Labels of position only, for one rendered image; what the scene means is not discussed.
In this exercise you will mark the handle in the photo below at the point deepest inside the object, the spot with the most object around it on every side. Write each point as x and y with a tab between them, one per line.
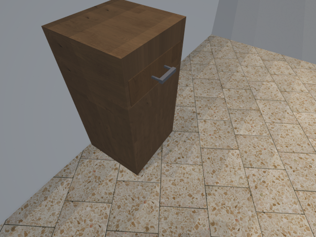
166	76

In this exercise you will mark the drawer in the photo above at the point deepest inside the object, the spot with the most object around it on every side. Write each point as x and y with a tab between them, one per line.
142	82

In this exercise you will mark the cabinet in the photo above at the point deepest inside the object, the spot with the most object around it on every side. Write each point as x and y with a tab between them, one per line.
98	50

